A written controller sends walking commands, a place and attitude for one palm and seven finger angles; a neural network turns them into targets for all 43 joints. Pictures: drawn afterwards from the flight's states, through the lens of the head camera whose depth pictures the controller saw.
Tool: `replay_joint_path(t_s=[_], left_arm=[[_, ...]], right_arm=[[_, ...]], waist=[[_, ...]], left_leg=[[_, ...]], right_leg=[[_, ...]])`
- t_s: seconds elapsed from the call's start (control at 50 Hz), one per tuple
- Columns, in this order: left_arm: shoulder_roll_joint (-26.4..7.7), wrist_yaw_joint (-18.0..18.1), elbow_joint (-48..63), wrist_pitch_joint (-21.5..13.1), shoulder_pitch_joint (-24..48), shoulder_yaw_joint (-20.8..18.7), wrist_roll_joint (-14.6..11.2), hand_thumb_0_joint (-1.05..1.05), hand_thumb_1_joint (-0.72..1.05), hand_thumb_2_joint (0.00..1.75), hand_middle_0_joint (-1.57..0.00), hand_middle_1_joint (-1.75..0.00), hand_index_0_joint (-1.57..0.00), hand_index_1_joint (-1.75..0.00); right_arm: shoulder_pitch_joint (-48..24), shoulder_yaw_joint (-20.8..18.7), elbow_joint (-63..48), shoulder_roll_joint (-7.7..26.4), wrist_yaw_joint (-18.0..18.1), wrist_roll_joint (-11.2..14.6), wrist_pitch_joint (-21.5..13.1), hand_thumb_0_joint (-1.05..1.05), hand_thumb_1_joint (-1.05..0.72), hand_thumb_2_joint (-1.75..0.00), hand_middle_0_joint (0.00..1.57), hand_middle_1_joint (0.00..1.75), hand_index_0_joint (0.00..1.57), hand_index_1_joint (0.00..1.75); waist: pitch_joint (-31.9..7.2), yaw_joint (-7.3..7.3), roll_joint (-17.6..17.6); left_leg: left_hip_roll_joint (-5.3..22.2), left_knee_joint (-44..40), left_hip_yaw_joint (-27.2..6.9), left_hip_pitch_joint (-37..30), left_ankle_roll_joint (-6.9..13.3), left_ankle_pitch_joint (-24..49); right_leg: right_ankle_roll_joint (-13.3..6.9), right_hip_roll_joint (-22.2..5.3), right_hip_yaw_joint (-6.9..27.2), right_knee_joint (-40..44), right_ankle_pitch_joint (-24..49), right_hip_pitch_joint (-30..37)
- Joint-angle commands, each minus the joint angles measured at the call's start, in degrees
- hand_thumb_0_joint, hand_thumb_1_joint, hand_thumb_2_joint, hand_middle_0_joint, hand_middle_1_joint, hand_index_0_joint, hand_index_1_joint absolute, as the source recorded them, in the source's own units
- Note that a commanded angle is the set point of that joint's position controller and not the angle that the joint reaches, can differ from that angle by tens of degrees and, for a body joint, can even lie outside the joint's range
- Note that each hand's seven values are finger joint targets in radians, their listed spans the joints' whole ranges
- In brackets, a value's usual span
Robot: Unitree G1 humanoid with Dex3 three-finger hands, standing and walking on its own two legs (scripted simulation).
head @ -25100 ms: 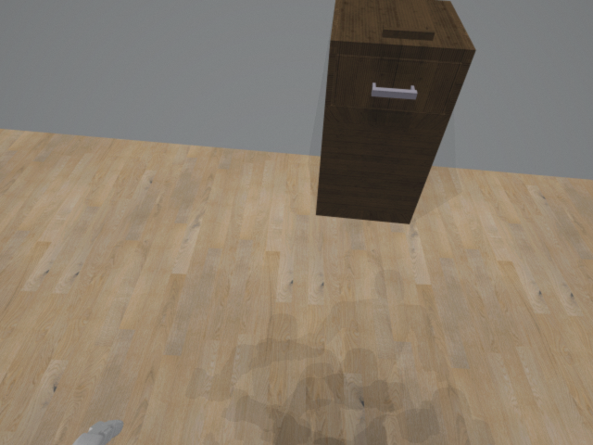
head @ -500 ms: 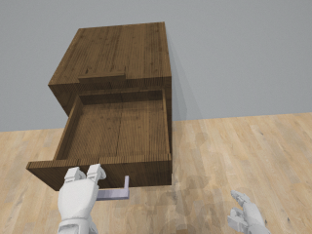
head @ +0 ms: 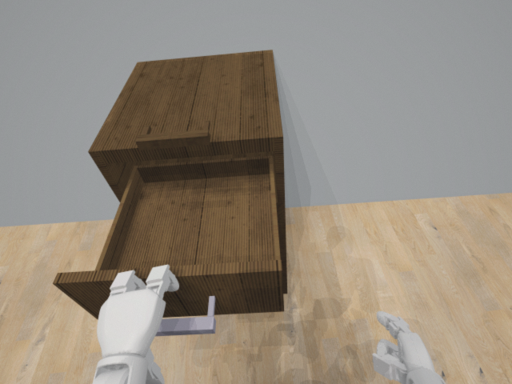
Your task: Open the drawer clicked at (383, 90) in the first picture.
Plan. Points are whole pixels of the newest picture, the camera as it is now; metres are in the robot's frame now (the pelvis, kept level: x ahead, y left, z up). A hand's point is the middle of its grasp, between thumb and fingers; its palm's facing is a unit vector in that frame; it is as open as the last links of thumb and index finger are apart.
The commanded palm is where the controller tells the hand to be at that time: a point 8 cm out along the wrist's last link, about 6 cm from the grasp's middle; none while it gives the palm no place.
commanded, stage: lift the hand off the handle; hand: left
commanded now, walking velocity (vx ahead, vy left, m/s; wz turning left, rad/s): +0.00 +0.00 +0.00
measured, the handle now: (176, 315) +0.25 +0.19 -0.07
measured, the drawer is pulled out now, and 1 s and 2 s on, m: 0.30 0.30 0.30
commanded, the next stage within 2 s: draw the hand back to the body in 0.84 s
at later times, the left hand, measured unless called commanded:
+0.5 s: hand (141, 308) +0.22 +0.20 +0.04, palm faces +0.03 -0.17 -0.99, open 13.9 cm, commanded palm +0.19 +0.20 +0.11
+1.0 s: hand (135, 301) +0.22 +0.20 +0.06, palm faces +0.03 -0.21 -0.98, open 13.9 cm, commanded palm +0.19 +0.21 +0.13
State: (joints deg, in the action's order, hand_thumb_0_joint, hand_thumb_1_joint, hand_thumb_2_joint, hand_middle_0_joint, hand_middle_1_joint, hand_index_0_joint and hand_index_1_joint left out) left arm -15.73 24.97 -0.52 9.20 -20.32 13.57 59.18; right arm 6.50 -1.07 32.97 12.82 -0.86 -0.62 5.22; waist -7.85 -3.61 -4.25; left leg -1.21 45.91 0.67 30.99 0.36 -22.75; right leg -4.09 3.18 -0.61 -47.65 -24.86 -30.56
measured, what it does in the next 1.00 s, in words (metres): stands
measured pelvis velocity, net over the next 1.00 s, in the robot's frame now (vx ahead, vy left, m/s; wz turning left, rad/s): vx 0.02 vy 0.02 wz -0.02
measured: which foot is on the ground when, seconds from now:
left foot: down 0.00-1.00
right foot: down 0.00-1.00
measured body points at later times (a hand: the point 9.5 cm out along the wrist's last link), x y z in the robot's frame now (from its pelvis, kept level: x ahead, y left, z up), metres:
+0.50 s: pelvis +0.01 -0.01 +0.02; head +0.01 -0.05 +0.46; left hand +0.21 +0.20 +0.10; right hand +0.23 -0.22 -0.07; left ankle +0.00 +0.12 -0.70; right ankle -0.01 -0.07 -0.70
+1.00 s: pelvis +0.02 +0.02 +0.02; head +0.02 -0.02 +0.47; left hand +0.21 +0.21 +0.11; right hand +0.24 -0.19 -0.07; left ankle +0.00 +0.12 -0.70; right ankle -0.01 -0.07 -0.70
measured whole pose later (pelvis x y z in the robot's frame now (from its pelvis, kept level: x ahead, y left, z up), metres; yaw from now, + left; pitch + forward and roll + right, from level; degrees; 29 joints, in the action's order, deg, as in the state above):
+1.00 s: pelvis +0.02 +0.02 +0.02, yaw -1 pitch +5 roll +0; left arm -17.7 15.0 14.2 9.3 -24.9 12.0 56.4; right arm 6.5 -0.1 31.1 12.8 -3.0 0.4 5.4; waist -6.6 -5.5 -4.8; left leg -1.1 37.5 1.7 21.7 1.4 -20.9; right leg -3.0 3.3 1.0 -38.0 -21.9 -21.1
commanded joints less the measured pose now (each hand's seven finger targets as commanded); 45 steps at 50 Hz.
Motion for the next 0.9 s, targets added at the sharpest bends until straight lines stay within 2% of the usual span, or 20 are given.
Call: replay_joint_path(t_s=[0.0, 0.06, 0.14, 0.16, 0.24, 0.26, 0.28, 0.32, 0.44, 0.46, 0.56, 0.58, 0.62, 0.66, 0.68, 0.72, 0.74, 0.78, 0.82, 0.88], left_arm=[[-6.4, 2.4, 17.2, -1.7, 9.4, -4.8, 0.9, 0.0, -0.5, 0.3, -0.3, -1.2, -0.3, -1.2], [-5.7, 1.8, 18.6, -2.3, 7.8, -4.0, 0.4, 0.0, -0.5, 0.3, -0.3, -1.2, -0.3, -1.2], [-8.0, 1.2, 17.3, -1.8, 7.3, -6.6, 1.0, 0.0, -0.5, 0.3, -0.3, -1.2, -0.3, -1.2], [-7.0, 1.0, 17.4, -1.6, 7.9, -5.4, 0.9, 0.0, -0.5, 0.3, -0.3, -1.2, -0.3, -1.2], [-8.9, -0.4, 15.7, 0.1, 5.4, -7.7, 0.3, 0.0, -0.5, 0.3, -0.3, -1.2, -0.3, -1.2], [-8.1, -1.0, 15.6, 0.4, 3.7, -7.2, -0.5, 0.0, -0.5, 0.3, -0.3, -1.2, -0.3, -1.2], [-9.0, -1.6, 15.2, 0.9, 2.5, -8.3, -1.3, 0.0, -0.5, 0.3, -0.3, -1.2, -0.3, -1.2], [-8.5, -2.9, 16.4, 1.3, 4.1, -7.2, -1.8, 0.0, -0.5, 0.3, -0.3, -1.2, -0.3, -1.2], [-11.5, -4.8, 21.3, -0.8, 4.4, -9.5, -2.0, 0.0, -0.5, 0.3, -0.3, -1.2, -0.3, -1.2], [-11.1, -4.9, 21.0, -1.3, 3.2, -9.5, -2.1, 0.0, -0.5, 0.3, -0.3, -1.2, -0.3, -1.2], [-11.6, -5.1, 22.7, -2.4, 3.1, -10.8, -2.0, 0.0, -0.5, 0.3, -0.3, -1.2, -0.3, -1.2], [-10.8, -5.3, 23.6, -2.2, 3.3, -10.2, -2.3, 0.0, -0.5, 0.3, -0.3, -1.2, -0.3, -1.2], [-9.3, -5.6, 24.3, -2.2, 4.2, -8.4, -2.5, 0.0, -0.5, 0.3, -0.3, -1.2, -0.3, -1.2], [-9.9, -6.0, 24.4, -2.0, 5.0, -8.6, -2.5, 0.0, -0.5, 0.3, -0.3, -1.2, -0.3, -1.2], [-10.1, -6.2, 25.0, -1.8, 5.7, -8.8, -2.8, 0.0, -0.5, 0.3, -0.3, -1.2, -0.3, -1.2], [-10.3, -6.5, 25.8, -1.7, 4.4, -8.9, -2.5, 0.0, -0.5, 0.3, -0.3, -1.2, -0.3, -1.2], [-10.8, -6.7, 24.5, -1.5, 1.9, -9.5, -2.3, 0.0, -0.5, 0.3, -0.3, -1.2, -0.3, -1.2], [-10.0, -7.1, 22.7, -1.0, 0.6, -9.5, -2.7, 0.0, -0.5, 0.3, -0.3, -1.2, -0.3, -1.2], [-8.3, -7.6, 24.1, -0.7, -0.3, -7.4, -2.6, 0.0, -0.5, 0.3, -0.3, -1.2, -0.3, -1.2], [-8.7, -7.7, 26.8, -0.3, -0.1, -7.2, -2.3, 0.0, -0.5, 0.3, -0.3, -1.2, -0.3, -1.2]], right_arm=[[-8.8, -1.3, -10.3, 4.6, 0.1, 0.1, -3.1, 0.0, -0.9, -0.9, 0.2, 0.3, 0.2, 0.3], [-8.8, -1.5, -10.5, 4.5, -0.1, 0.2, -3.3, 0.0, -0.9, -0.9, 0.2, 0.3, 0.2, 0.3], [-9.1, -1.2, -10.3, 4.6, -0.2, 0.1, -3.1, 0.0, -0.9, -0.9, 0.2, 0.3, 0.2, 0.3], [-9.3, -1.3, -10.2, 4.5, -0.1, 0.3, -3.0, 0.0, -0.9, -0.9, 0.2, 0.3, 0.2, 0.3], [-10.0, -0.9, -10.0, 4.5, -0.1, 0.9, -2.9, 0.0, -0.9, -0.9, 0.2, 0.3, 0.2, 0.3], [-10.2, -1.0, -10.2, 4.3, 0.0, 1.3, -2.9, 0.0, -0.9, -0.9, 0.2, 0.3, 0.2, 0.3], [-10.5, -0.8, -10.3, 4.4, 0.0, 1.7, -2.8, 0.0, -0.9, -0.9, 0.2, 0.3, 0.2, 0.3], [-10.9, -0.7, -10.3, 4.6, 0.2, 1.7, -2.6, 0.0, -0.9, -0.9, 0.2, 0.3, 0.2, 0.3], [-10.6, -0.5, -10.4, 4.6, 0.4, 1.1, -3.1, 0.0, -0.9, -0.9, 0.2, 0.3, 0.2, 0.3], [-10.5, -0.5, -10.4, 4.5, 0.4, 1.0, -3.2, 0.0, -0.9, -0.9, 0.2, 0.3, 0.2, 0.3], [-10.3, -0.9, -10.4, 4.8, 0.1, 0.8, -3.4, 0.0, -0.9, -0.9, 0.2, 0.3, 0.2, 0.3], [-10.5, -0.9, -10.6, 4.8, 0.0, 1.0, -3.3, 0.0, -0.9, -0.9, 0.2, 0.3, 0.2, 0.3], [-10.2, -1.2, -10.6, 4.8, -0.2, 1.0, -3.4, 0.0, -0.9, -0.9, 0.2, 0.3, 0.2, 0.3], [-10.4, -1.1, -10.7, 4.8, -0.1, 1.0, -3.4, 0.0, -0.9, -0.9, 0.2, 0.3, 0.2, 0.3], [-10.8, -1.0, -10.7, 4.9, -0.1, 1.2, -3.3, 0.0, -0.9, -0.9, 0.2, 0.3, 0.2, 0.3], [-10.4, -1.1, -10.9, 4.7, -0.3, 1.1, -3.4, 0.0, -0.9, -0.9, 0.2, 0.3, 0.2, 0.3], [-9.7, -0.9, -11.1, 4.9, -0.4, 0.9, -3.4, 0.0, -0.9, -0.9, 0.2, 0.3, 0.2, 0.3], [-10.5, -0.6, -10.9, 4.9, -0.8, 1.6, -3.1, 0.0, -0.9, -0.9, 0.2, 0.3, 0.2, 0.3], [-10.4, -0.7, -11.5, 4.7, -1.4, 1.7, -2.9, 0.0, -0.9, -0.9, 0.2, 0.3, 0.2, 0.3], [-10.5, -0.6, -12.2, 4.8, -2.0, 1.6, -2.7, 0.0, -0.9, -0.9, 0.2, 0.3, 0.2, 0.3]], waist=[[-9.8, 0.37, 3.6], [-8.8, 0.56, 4.3], [-7.4, 0.13, 7.0], [-6.3, 0.41, 6.1], [-7.6, -0.96, 6.4], [-6.9, -1.01, 6.6], [-7.0, -1.3, 7.0], [-5.5, -0.83, 6.9], [-5.9, -1.17, 5.5], [-4.4, -1.0, 5.7], [-5.0, -1.04, 5.2], [-5.0, -0.95, 3.8], [-5.3, -0.69, 3.9], [-5.1, -0.74, 4.5], [-5.6, -0.83, 3.5], [-6.4, -1.33, 4.1], [-7.4, -1.83, 6.7], [-5.7, -1.64, 6.9], [-5.1, -1.64, 5.9], [-5.3, -1.71, 4.2]], left_leg=[[-0.3, -5.1, -0.3, -9.6, 2.0, 11.9], [-0.3, -5.3, -0.3, -10.0, 2.1, 12.9], [-0.5, -5.8, -0.2, -8.8, 2.0, 11.7], [-0.6, -6.0, -0.1, -9.0, 2.0, 11.2], [-0.7, -7.1, 0.4, -9.1, 1.8, 12.1], [-0.7, -7.7, 0.6, -9.1, 1.9, 12.2], [-0.8, -8.3, 0.6, -8.8, 1.7, 12.5], [-0.8, -8.8, 0.7, -9.1, 1.9, 12.5], [-0.9, -9.1, 0.7, -11.9, 2.2, 13.9], [-0.9, -9.3, 0.7, -11.8, 2.2, 13.8], [-0.6, -9.4, 0.6, -13.2, 2.1, 14.6], [-0.7, -9.8, 0.3, -14.0, 2.0, 15.2], [-0.2, -9.9, 0.2, -15.0, 2.2, 15.9], [-0.1, -10.4, 0.1, -15.1, 2.2, 15.9], [-0.1, -10.7, 0.0, -15.7, 2.2, 16.2], [0.1, -10.7, 0.2, -16.3, 2.3, 17.7], [0.0, -10.1, 0.3, -15.6, 2.2, 18.8], [0.1, -11.2, 0.0, -15.2, 1.8, 19.2], [0.4, -11.3, 0.1, -15.2, 1.9, 19.8], [0.6, -11.2, -0.2, -15.8, 1.7, 21.1]], right_leg=[[1.5, -1.5, 3.3, 10.3, 15.6, 3.4], [1.6, -1.6, 3.3, 10.8, 17.4, 3.8], [1.9, -1.7, 4.7, 12.2, 17.2, 4.7], [1.9, -1.9, 4.9, 12.7, 16.7, 4.6], [2.2, -2.0, 5.8, 13.4, 19.4, 8.2], [2.2, -2.1, 5.7, 13.8, 20.3, 9.2], [2.2, -2.2, 6.3, 14.3, 21.3, 10.8], [2.6, -2.4, 6.5, 14.9, 21.6, 10.7], [2.6, -2.7, 7.0, 16.7, 22.8, 11.4], [2.5, -2.7, 6.9, 16.9, 22.5, 11.1], [2.2, -2.6, 7.1, 17.3, 22.9, 10.7], [1.9, -2.4, 6.9, 17.5, 22.6, 10.8], [1.9, -2.2, 5.1, 16.9, 21.8, 9.8], [2.0, -2.1, 4.7, 17.1, 21.1, 9.8], [1.8, -2.1, 5.0, 17.5, 20.9, 10.3], [1.7, -2.1, 4.5, 16.8, 23.2, 11.0], [2.0, -2.1, 4.3, 16.4, 25.5, 11.9], [1.7, -1.8, 4.5, 16.4, 26.1, 12.3], [1.7, -1.8, 3.5, 15.8, 26.0, 11.8], [1.3, -1.5, 3.2, 15.4, 25.6, 11.5]])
